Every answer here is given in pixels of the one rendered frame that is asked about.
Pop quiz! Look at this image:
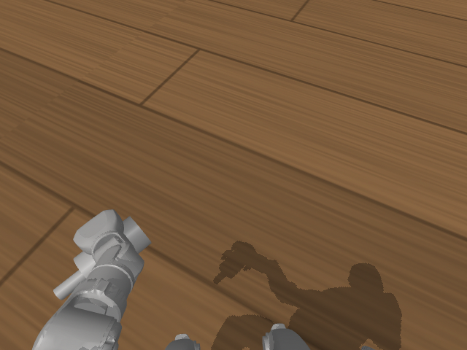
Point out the left robot hand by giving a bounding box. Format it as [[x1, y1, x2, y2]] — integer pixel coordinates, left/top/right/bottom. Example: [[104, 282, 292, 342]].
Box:
[[73, 209, 124, 255]]

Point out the left robot arm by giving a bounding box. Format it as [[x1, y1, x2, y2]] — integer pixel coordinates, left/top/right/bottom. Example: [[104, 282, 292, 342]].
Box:
[[32, 230, 144, 350]]

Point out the bottle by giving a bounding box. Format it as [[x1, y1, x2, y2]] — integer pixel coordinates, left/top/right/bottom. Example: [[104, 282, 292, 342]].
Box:
[[53, 216, 152, 300]]

